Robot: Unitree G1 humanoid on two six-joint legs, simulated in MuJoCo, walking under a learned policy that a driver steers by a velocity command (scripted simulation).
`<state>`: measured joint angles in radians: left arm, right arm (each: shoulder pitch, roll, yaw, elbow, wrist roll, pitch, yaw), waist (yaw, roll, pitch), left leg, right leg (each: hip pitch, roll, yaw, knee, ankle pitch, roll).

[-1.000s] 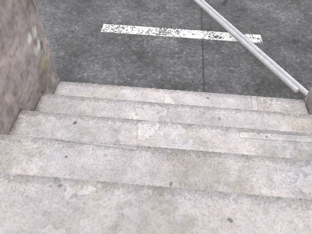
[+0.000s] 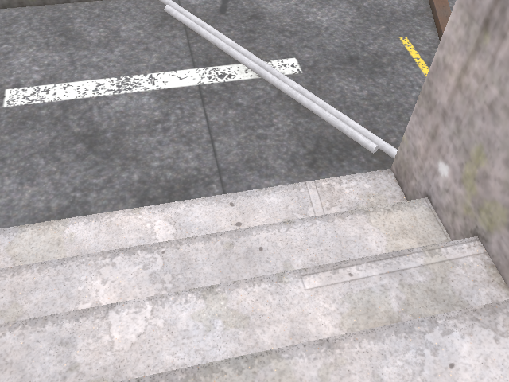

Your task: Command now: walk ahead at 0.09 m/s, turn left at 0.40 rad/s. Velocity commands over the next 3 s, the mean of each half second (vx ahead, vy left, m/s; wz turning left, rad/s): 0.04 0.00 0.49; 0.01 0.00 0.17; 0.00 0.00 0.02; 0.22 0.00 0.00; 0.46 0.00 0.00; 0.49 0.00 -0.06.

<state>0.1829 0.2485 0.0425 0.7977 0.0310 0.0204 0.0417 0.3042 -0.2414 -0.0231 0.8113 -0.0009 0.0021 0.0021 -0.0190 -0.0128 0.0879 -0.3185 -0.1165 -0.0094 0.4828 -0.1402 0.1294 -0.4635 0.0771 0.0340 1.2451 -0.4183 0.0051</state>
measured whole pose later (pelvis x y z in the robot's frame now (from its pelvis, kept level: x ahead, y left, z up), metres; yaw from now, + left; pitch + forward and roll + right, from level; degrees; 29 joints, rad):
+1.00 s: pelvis +0.04 -0.08 +0.01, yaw +21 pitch +0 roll +0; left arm 0.28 0.22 -0.02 0.76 0.01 0.01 0.01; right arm 0.23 -0.24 0.00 0.87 -0.01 0.06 -0.03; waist 0.01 0.00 0.00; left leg -0.13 -0.03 -0.10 0.39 -0.25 0.00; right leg -0.22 0.09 0.04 0.41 -0.18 -0.08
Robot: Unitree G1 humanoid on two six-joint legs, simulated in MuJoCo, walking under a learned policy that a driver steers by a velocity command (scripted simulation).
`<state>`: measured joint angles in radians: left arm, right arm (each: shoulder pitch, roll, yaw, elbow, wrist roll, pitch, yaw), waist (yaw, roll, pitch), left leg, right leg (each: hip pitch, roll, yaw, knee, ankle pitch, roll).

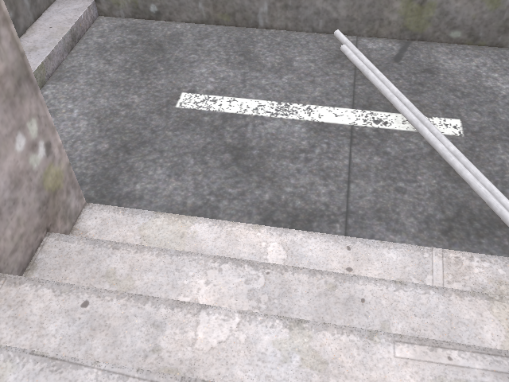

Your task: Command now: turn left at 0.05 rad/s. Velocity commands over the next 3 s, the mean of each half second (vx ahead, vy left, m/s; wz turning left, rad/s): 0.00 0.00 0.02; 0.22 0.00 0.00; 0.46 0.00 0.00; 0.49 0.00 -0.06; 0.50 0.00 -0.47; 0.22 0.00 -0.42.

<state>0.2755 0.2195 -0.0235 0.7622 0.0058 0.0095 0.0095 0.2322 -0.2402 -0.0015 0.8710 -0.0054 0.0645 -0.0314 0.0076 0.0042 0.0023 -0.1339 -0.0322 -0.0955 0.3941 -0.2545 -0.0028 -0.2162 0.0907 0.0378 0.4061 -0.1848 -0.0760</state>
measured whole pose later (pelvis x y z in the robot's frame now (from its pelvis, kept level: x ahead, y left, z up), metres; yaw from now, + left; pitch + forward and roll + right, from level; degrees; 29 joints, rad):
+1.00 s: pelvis +0.09 +0.04 -0.01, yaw +0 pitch +2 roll +0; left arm 0.37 0.27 0.04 0.99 0.03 -0.01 0.00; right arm 0.39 -0.22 -0.02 1.04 -0.01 -0.05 -0.02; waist -0.01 -0.02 -0.05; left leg -0.04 -0.08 -0.06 0.43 -0.42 0.07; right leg -0.33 0.05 0.02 0.84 -0.46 -0.07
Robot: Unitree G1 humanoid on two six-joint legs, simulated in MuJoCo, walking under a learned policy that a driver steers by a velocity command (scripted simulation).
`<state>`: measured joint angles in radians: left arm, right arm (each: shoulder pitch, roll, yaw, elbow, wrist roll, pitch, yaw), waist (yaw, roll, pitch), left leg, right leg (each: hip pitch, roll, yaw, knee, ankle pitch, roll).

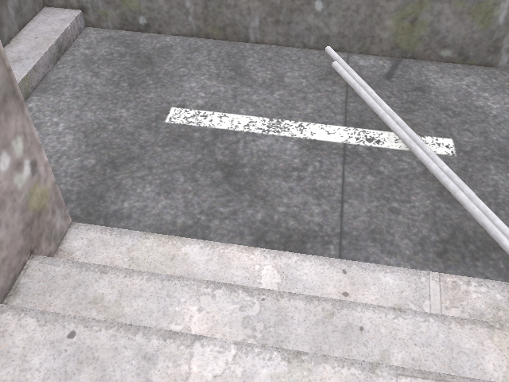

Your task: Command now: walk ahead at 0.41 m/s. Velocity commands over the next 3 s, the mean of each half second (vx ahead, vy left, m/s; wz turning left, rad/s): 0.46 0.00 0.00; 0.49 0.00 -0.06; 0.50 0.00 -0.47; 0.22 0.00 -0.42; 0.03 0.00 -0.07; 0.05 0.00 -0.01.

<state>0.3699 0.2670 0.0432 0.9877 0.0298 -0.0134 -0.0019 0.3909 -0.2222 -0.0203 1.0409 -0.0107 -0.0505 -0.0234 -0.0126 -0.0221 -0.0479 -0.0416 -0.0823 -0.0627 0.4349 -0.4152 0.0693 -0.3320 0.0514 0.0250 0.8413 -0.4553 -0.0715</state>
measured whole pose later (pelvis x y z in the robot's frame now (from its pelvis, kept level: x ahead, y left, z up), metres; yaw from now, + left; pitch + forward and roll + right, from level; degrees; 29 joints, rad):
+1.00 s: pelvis +0.56 +0.05 -0.33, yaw -1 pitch +0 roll -3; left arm 0.53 0.22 0.03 1.02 0.01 -0.04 0.05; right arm 0.05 -0.21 -0.05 0.91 -0.03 -0.07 0.04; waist 0.14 0.01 0.03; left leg -0.33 0.05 0.04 0.45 -0.13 0.02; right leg -0.25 0.00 0.06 1.65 -0.87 -0.08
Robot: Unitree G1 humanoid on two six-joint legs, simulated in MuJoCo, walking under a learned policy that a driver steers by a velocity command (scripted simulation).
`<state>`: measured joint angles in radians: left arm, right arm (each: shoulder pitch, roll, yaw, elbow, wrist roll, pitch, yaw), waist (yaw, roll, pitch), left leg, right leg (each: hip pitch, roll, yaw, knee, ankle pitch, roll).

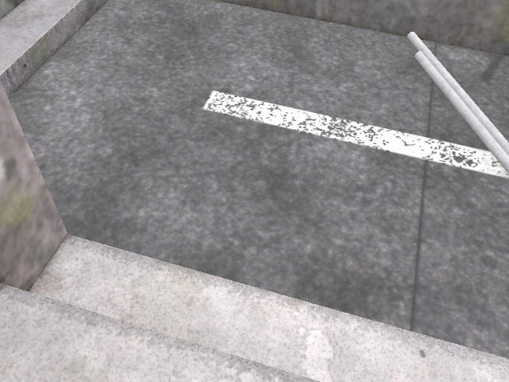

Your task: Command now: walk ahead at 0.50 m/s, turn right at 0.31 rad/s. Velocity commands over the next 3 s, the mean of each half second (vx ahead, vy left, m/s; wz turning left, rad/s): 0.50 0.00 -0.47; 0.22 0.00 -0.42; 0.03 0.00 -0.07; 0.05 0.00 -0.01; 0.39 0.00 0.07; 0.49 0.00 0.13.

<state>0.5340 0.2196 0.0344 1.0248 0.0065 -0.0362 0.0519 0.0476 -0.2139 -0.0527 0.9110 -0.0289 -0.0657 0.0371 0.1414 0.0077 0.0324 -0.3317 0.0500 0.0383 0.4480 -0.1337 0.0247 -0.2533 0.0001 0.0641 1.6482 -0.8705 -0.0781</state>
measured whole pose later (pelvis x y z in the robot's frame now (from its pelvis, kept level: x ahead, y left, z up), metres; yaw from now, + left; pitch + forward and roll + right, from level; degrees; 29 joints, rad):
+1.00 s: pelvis +0.41 -0.11 -0.19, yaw -28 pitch -1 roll -1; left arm 0.26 0.19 0.00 0.89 0.02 0.02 0.02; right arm 0.22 -0.20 -0.01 0.89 -0.02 0.06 -0.03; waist 0.02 0.03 -0.02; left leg -0.39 0.02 0.00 0.90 -0.34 0.01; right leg -0.32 0.15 0.01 0.68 -0.35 -0.11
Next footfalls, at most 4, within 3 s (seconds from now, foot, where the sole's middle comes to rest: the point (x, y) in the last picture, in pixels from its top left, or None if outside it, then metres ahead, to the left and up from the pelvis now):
0.56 right None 0.42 -0.18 -0.95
1.02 left None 0.48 -0.02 -0.95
2.18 right None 0.46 -0.21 -0.95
2.68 left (352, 343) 0.79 -0.24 -1.11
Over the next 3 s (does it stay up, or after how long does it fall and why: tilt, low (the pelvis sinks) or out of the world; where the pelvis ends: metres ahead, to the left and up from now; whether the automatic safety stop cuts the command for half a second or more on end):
stays up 0.83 -0.32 -0.37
